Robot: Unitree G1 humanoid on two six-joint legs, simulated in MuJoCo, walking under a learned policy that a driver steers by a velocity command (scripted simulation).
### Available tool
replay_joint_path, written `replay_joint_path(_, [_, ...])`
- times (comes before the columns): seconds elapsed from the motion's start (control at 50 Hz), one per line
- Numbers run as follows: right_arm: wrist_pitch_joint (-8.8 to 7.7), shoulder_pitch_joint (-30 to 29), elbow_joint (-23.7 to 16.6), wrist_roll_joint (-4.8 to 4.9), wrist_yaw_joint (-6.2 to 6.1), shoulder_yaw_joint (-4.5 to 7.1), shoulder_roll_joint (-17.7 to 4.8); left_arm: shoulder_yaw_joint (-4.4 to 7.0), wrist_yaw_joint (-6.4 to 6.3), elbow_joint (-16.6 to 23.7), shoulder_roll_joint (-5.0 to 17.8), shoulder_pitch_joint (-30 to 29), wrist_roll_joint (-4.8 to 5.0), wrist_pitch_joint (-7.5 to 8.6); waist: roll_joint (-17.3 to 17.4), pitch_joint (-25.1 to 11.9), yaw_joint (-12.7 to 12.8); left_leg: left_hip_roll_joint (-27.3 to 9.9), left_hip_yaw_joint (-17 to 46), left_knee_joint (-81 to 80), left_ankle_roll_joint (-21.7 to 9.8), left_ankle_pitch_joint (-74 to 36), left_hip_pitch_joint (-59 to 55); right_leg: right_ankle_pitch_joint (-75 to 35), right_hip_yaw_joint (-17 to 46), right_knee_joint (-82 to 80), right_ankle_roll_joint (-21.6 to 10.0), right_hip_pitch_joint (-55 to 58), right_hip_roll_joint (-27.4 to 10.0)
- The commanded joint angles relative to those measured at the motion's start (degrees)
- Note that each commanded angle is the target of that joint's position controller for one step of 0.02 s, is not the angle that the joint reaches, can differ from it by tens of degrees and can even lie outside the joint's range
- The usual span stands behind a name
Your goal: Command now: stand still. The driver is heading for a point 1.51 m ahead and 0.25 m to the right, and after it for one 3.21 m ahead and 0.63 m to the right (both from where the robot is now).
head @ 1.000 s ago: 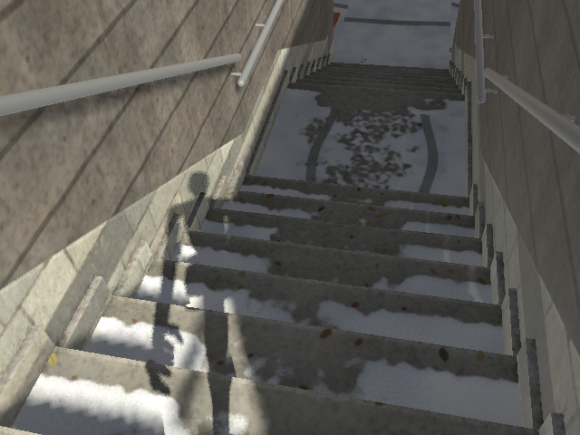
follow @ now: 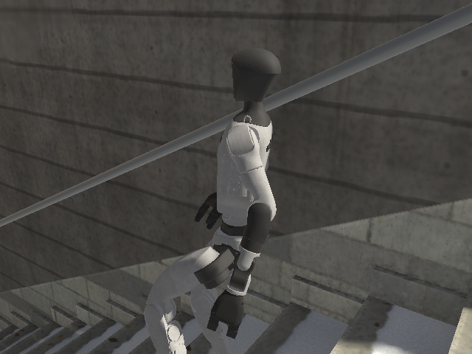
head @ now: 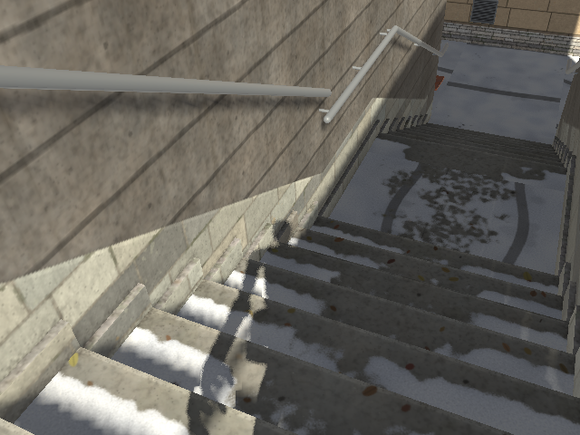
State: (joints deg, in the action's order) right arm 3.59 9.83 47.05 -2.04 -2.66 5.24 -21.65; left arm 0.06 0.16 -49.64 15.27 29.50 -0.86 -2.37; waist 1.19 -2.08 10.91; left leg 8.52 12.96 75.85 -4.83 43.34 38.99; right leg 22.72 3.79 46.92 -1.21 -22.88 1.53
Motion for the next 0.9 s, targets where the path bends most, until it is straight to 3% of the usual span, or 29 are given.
replay_joint_path(0.02, [-4.31,-4.32,-11.14,-3.42,1.56,-2.33,10.24,-1.01,-0.87,2.66,6.20,-6.35,-2.21,1.91,-15.98,15.89,-13.19,7.91,4.94,26.56,5.66,-10.23,31.93,45.83,69.11,-47.65,0.04,-3.36,-18.17])
replay_joint_path(0.04, [-4.06,-3.33,-9.13,-2.57,1.38,-1.58,6.51,-1.11,-0.56,2.00,5.08,-13.14,-3.18,1.92,-12.81,13.44,-15.63,6.64,3.49,31.15,7.79,-17.39,26.24,39.95,59.53,-42.23,0.68,-6.86,-15.93])
replay_joint_path(0.06, [-2.72,-5.76,-9.02,-0.92,0.86,-0.94,3.54,-0.77,-0.21,2.28,4.25,-14.87,-3.01,2.02,-10.13,13.34,-14.77,5.44,-1.12,35.45,9.44,-19.24,21.51,29.07,44.17,-36.20,2.80,-11.98,-12.47])
replay_joint_path(0.08, [-1.10,-6.09,-8.17,-0.37,1.27,-0.77,2.64,-0.87,0.02,2.41,2.98,-15.10,-2.60,2.29,-7.57,10.94,-14.73,4.07,-5.00,38.91,10.12,-21.98,15.64,23.07,35.25,-32.75,1.52,-16.09,-10.05])
replay_joint_path(0.12, [0.98,-6.59,-8.86,0.09,1.31,-1.85,5.25,-0.32,0.13,2.01,2.56,-11.77,-1.00,3.14,-8.92,9.68,-13.55,3.70,-9.58,51.49,11.11,-23.65,11.82,11.85,25.88,-29.83,-3.35,-18.99,-7.18])
replay_joint_path(0.14, [1.59,-7.80,-9.76,-0.20,1.14,-2.44,6.02,0.06,0.16,1.91,2.57,-9.17,-0.17,3.47,-7.53,8.31,-12.16,3.09,-11.50,54.42,11.12,-22.53,12.38,8.05,23.04,-29.01,-4.93,-14.84,-6.05])
replay_joint_path(0.16, [1.20,-9.02,-10.11,-0.16,0.47,-2.00,5.08,0.83,-0.10,1.12,3.71,-5.53,0.55,3.47,-5.74,6.11,-9.92,2.68,-11.45,55.02,10.73,-21.39,12.03,2.85,21.32,-28.21,-4.02,-8.06,-5.46])
replay_joint_path(0.2, [1.68,-12.53,-12.95,-0.61,-0.12,-3.43,6.87,0.77,-2.22,0.83,2.36,-0.96,1.25,3.47,-6.09,4.72,-7.39,0.88,-11.63,51.14,11.14,-20.41,13.44,0.11,19.82,-28.22,-7.44,1.67,-5.77])
replay_joint_path(0.22, [2.14,-14.17,-14.10,0.88,-0.20,-4.30,8.46,1.76,-2.76,0.65,3.89,4.02,0.86,2.67,-9.98,4.28,-4.21,0.10,-16.81,53.34,8.45,-11.08,15.04,-7.65,22.08,-32.77,-10.54,7.24,-9.15])
replay_joint_path(0.28, [2.01,-15.79,-17.44,1.15,0.09,-5.39,9.94,3.20,-4.84,2.32,5.00,6.94,-0.17,0.98,-8.59,0.80,-1.51,-1.71,-16.08,46.94,6.68,-7.14,17.06,-12.19,22.42,-31.91,-15.39,20.23,-10.88])
replay_joint_path(0.32, [2.03,-16.81,-20.69,1.88,1.45,-7.44,12.93,4.05,-6.09,0.93,4.88,10.13,-0.47,-0.47,-11.26,1.11,-0.25,-3.90,-18.45,18.01,3.54,8.20,16.19,6.63,20.80,-37.58,-12.14,26.68,-10.02])
replay_joint_path(0.34, [1.72,-14.74,-20.80,2.65,1.76,-7.69,12.87,4.61,-5.75,1.23,5.66,10.00,-0.62,-0.82,-14.54,1.45,-0.36,-3.25,-19.72,14.58,1.33,12.57,9.12,5.82,20.27,-41.19,-12.07,22.97,-11.43])
replay_joint_path(0.36, [1.20,-9.74,-19.33,2.47,1.82,-7.40,11.62,5.42,-4.77,2.85,7.06,6.57,-0.05,-0.29,-15.88,0.84,-2.10,-2.91,-19.42,21.55,-0.77,6.41,-0.84,-7.11,18.62,-43.47,-12.65,16.11,-13.12])
replay_joint_path(0.38, [0.78,-4.38,-19.23,2.41,1.98,-7.26,10.84,5.77,-3.90,4.88,7.17,0.60,1.23,0.21,-14.91,0.45,-6.77,-2.56,-18.08,14.33,-3.30,8.76,-10.19,-15.54,14.39,-43.78,-10.61,9.66,-12.05])
replay_joint_path(0.4, [0.36,0.52,-18.59,2.35,2.29,-7.34,9.89,6.27,-3.05,7.01,7.61,-3.74,2.51,0.59,-15.24,0.37,-9.51,-1.03,-18.31,5.35,-5.53,8.45,-21.92,-18.33,11.31,-46.62,-8.89,0.88,-11.47])
replay_joint_path(0.42, [0.50,6.40,-17.75,2.38,2.67,-6.84,7.47,6.50,-2.72,6.93,6.38,-2.01,2.97,0.20,-13.98,2.27,-12.30,3.17,-19.36,-17.09,-7.74,14.84,-27.83,-7.57,7.91,-48.97,-4.00,-2.40,-7.57])
replay_joint_path(0.44, [0.05,12.56,-14.51,1.35,3.08,-5.51,3.74,6.53,-2.57,8.63,4.15,-6.59,3.05,0.69,4.05,5.62,-16.86,-1.63,-2.62,-26.58,-11.83,6.02,-35.83,11.41,2.52,-32.79,-0.62,-18.50,-0.31])
replay_joint_path(0.46, [-0.44,23.56,-12.08,1.12,2.24,-4.91,3.00,7.49,-1.32,15.14,7.87,-19.92,-0.68,2.98,17.93,9.86,-26.86,-19.25,34.89,-38.51,-16.92,6.91,-41.15,22.68,8.98,-17.29,-1.55,-46.27,1.82])
replay_joint_path(0.48, [-1.46,28.71,-8.42,1.48,0.10,-5.72,5.22,8.32,0.84,15.92,8.94,-26.87,-1.70,5.35,9.38,15.81,-29.47,-19.72,46.54,-44.89,-17.46,-1.10,-38.32,16.07,29.53,-14.77,-4.73,-53.41,2.20])
replay_joint_path(0.5, [-1.40,23.46,-5.91,-0.01,-0.75,-5.63,4.03,7.37,1.43,15.22,4.23,-24.43,1.91,6.45,3.67,15.24,-21.86,-22.18,44.04,-45.24,-16.16,-9.01,-36.72,9.19,30.45,-11.92,-4.45,-52.46,3.80])
replay_joint_path(0.52, [-1.57,19.70,-5.38,-0.66,-0.86,-5.31,4.52,6.78,1.14,14.14,2.59,-22.40,2.44,6.37,1.79,12.44,-17.66,-21.38,38.04,-42.58,-14.38,-16.28,-31.55,3.17,26.65,-7.83,-3.15,-45.73,4.67])
replay_joint_path(0.56, [-2.29,11.21,-4.52,0.36,0.60,-5.12,6.15,5.80,-0.86,9.53,-0.56,-14.62,0.76,2.89,1.43,7.48,-8.71,-16.70,19.77,-36.81,-10.26,-27.12,-11.59,-7.71,17.87,12.57,0.48,-25.71,9.37])
replay_joint_path(0.58, [-2.14,6.74,-5.07,0.81,1.54,-5.10,6.92,5.71,-1.45,8.28,-0.63,-11.00,0.50,0.88,2.08,5.94,-5.10,-16.13,14.29,-37.65,-8.51,-27.97,-3.15,-11.12,14.20,21.15,1.30,-18.75,10.05])
replay_joint_path(0.62, [-2.31,1.49,-5.07,1.79,2.26,-4.66,6.16,5.19,-1.41,7.14,-0.33,-8.93,-0.34,-1.47,2.12,5.97,-1.84,-14.96,7.24,-39.77,-5.60,-30.61,4.66,-17.13,10.99,31.20,1.22,-11.61,10.21])
replay_joint_path(0.64, [-2.51,1.57,-4.42,2.23,2.24,-4.19,4.74,4.73,-1.12,7.25,-0.23,-9.60,-0.70,-1.73,1.67,6.20,-1.83,-14.46,4.03,-40.45,-4.82,-31.85,3.69,-20.71,9.42,31.55,0.97,-10.60,9.41])
replay_joint_path(0.7, [-3.31,13.21,0.95,2.84,1.34,-3.92,3.35,4.22,-0.19,7.11,0.98,-14.22,-1.74,-1.39,0.73,7.13,-8.14,-13.63,-0.77,-38.15,-4.86,-39.45,-12.13,-26.90,8.57,22.36,-1.26,-15.16,6.36])
replay_joint_path(0.76, [-3.71,23.88,6.50,1.29,-0.08,-4.84,4.66,3.14,0.65,7.52,-1.07,-21.74,-1.78,-0.13,4.60,6.86,-15.32,-12.66,-1.92,-34.76,-5.21,-47.12,-31.20,-27.99,7.96,5.64,-1.41,-23.91,4.30])
replay_joint_path(0.8, [-3.98,25.22,7.79,0.44,-0.33,-5.30,5.51,2.37,1.27,7.37,-2.04,-26.23,-0.98,1.01,6.82,6.00,-18.29,-12.43,-2.44,-33.90,-5.89,-47.11,-34.67,-32.50,5.09,-8.23,-0.80,-20.37,2.24])
replay_joint_path(0.9, [-4.26,21.42,8.51,-0.12,0.65,-5.03,3.73,1.70,1.57,5.15,-1.65,-27.49,0.68,2.04,4.19,6.32,-19.29,-12.35,-0.31,-29.48,-7.12,-33.82,-25.82,-40.77,-1.18,-27.21,-1.80,-2.86,-3.70])
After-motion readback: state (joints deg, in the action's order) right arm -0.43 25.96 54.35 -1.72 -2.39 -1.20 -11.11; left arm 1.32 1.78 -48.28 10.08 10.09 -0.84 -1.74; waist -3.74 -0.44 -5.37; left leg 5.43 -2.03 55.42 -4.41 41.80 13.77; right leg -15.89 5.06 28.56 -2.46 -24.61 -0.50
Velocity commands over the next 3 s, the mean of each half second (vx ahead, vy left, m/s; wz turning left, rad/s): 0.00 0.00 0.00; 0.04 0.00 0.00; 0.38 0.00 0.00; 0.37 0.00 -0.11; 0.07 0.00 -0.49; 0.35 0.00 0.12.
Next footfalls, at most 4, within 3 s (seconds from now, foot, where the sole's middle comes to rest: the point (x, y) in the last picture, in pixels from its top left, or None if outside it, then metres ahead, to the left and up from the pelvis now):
0.42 left None -0.09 0.08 -0.57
1.00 right None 0.12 -0.10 -0.74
1.68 left None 0.55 0.11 -0.91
2.32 right None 0.75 -0.17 -1.07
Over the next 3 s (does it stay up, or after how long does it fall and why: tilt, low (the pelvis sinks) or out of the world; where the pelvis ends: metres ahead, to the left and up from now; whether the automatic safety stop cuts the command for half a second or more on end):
stays up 0.75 -0.02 -0.31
